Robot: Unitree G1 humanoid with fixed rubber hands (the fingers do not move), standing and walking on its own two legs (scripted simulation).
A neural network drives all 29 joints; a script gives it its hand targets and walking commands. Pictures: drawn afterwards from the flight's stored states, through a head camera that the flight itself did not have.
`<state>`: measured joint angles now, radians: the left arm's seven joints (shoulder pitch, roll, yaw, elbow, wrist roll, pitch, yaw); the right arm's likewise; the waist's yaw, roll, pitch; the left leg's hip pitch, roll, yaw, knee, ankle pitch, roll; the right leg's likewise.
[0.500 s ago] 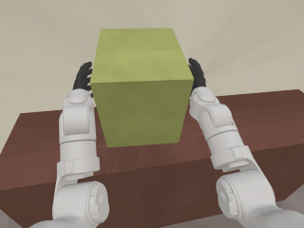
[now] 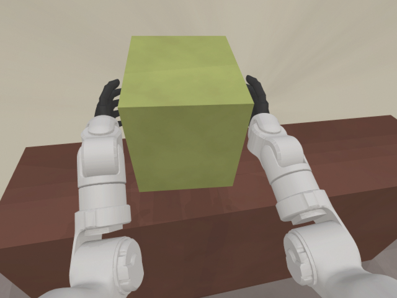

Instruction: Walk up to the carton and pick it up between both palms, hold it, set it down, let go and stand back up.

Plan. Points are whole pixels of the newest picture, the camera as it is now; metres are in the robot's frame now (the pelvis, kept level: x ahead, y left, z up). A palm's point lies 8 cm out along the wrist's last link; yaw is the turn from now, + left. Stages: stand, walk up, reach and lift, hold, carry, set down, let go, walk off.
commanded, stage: hold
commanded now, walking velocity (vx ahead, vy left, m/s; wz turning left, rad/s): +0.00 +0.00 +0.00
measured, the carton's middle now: (183, 112) +0.41 +0.02 +0.21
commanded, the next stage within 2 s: set down in 0.46 s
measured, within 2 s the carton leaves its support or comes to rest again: neither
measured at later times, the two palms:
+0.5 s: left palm (109, 121) +0.37 +0.15 +0.22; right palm (259, 117) +0.36 -0.13 +0.22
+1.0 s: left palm (110, 138) +0.39 +0.16 +0.16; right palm (245, 133) +0.38 -0.12 +0.17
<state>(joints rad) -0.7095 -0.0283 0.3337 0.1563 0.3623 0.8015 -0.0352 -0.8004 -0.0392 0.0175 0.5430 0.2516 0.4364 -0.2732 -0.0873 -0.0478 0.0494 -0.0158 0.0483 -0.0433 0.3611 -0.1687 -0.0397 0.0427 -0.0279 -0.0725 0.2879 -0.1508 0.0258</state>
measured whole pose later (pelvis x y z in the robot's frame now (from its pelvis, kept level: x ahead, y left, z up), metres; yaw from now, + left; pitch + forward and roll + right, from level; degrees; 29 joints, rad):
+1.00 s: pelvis +0.01 +0.00 +0.00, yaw +1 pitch -11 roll -1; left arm -0.63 -0.06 0.34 0.28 0.40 0.50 -0.05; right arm -0.68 0.06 -0.11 0.68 0.04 0.02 -0.18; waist -0.05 -0.08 0.13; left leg 0.04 0.04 -0.05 0.33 -0.18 -0.04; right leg 0.11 -0.03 -0.08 0.25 -0.16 0.03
